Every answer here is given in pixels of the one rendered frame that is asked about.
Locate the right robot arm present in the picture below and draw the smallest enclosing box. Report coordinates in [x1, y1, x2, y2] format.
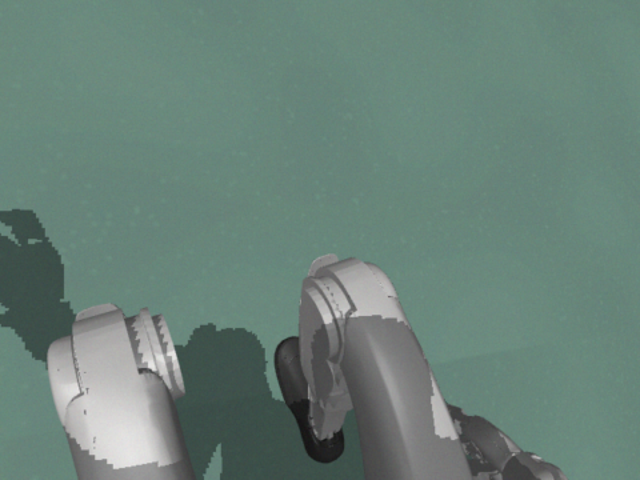
[502, 452, 568, 480]

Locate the right robot hand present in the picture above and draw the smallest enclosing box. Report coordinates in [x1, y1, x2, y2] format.
[446, 404, 523, 480]

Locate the right robot foot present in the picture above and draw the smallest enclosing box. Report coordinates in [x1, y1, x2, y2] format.
[274, 336, 344, 463]

